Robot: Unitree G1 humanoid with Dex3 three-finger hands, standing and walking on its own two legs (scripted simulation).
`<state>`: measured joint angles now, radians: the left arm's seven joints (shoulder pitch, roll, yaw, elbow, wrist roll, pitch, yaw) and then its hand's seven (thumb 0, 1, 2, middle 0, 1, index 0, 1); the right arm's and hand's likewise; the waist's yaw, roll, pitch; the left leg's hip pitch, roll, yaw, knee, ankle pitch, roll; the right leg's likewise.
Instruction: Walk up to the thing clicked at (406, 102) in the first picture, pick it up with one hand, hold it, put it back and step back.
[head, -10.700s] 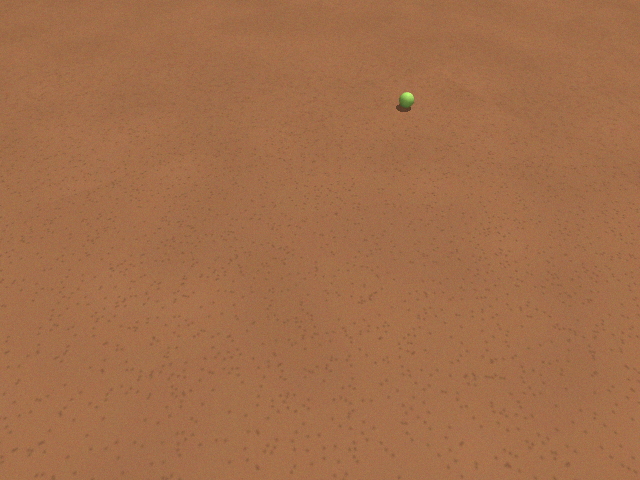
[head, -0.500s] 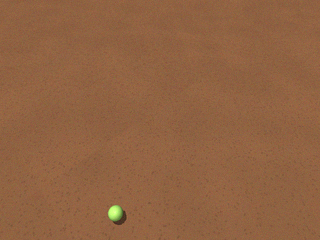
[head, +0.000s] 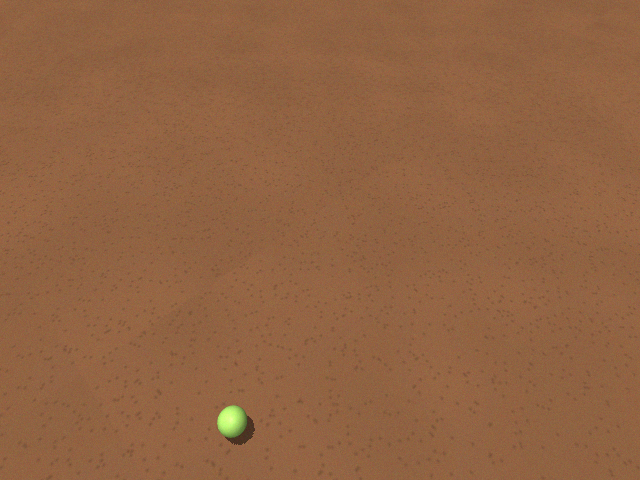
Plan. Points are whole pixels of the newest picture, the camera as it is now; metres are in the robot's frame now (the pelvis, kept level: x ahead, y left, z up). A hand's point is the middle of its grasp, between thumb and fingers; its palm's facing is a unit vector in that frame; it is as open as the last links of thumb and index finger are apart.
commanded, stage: rise first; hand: left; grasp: from above
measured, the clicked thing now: (232, 421) +0.39 +0.25 -0.74
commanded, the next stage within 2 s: none
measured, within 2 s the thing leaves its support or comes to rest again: neither
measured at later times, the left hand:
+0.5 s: hand out of the picture +0.14 +0.26 -0.21, palm faces -0.11 -0.89 -0.44, open 13.5 cm
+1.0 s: hand out of the picture +0.13 +0.27 -0.28, palm faces -0.27 -0.80 -0.54, open 14.1 cm
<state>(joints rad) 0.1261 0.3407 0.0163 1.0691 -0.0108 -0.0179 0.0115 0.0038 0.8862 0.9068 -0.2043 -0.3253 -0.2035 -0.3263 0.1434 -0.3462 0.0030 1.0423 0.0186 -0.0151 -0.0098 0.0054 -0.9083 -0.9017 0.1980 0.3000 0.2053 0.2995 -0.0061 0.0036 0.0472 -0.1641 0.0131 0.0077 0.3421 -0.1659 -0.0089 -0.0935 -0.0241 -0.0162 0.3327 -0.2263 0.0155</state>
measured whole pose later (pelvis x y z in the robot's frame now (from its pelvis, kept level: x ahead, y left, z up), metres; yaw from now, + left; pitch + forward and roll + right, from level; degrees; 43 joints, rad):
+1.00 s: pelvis -0.02 +0.01 -0.14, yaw -1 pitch +24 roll -3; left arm 0.27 0.35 0.12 0.37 0.35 0.15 0.02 -0.01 -0.53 0.97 -0.07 -1.07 -0.07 -1.07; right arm 0.14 -0.24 -0.04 0.53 0.00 -0.14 0.02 0.01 -0.89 -0.90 0.20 0.30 0.20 0.30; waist -0.01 0.01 -0.15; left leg -1.22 0.03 -0.04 1.38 -0.58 0.00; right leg -1.11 -0.01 -0.04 1.34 -0.65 0.02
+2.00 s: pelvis -0.11 +0.01 -0.41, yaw -8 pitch +33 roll -7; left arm -0.65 0.70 0.17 1.16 1.16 -0.31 0.30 0.00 -0.54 1.04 -0.07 -1.00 -0.07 -1.01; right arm 0.10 -0.27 -0.04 0.77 -0.10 -0.01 0.10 0.00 -0.89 -0.90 0.20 0.30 0.20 0.30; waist -0.08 -0.01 -0.09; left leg -2.22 0.05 -0.14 2.26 -0.62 -0.01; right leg -2.09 0.04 -0.08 2.23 -0.72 0.02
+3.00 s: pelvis -0.10 +0.01 -0.45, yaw -10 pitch +32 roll -8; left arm -0.79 0.75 0.13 1.37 1.26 -0.31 0.43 0.00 -0.53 0.99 -0.07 -1.05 -0.08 -1.04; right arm 0.06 -0.25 0.02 0.80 -0.16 -0.03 0.12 0.00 -0.90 -0.90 0.20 0.30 0.20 0.30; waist -0.12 -0.05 -0.05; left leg -2.33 0.05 -0.17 2.40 -0.64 -0.01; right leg -2.19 0.06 -0.09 2.36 -0.74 0.03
